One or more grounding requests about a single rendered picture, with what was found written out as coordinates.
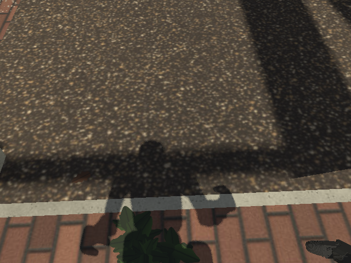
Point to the right robot hand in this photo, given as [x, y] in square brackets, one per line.
[337, 250]

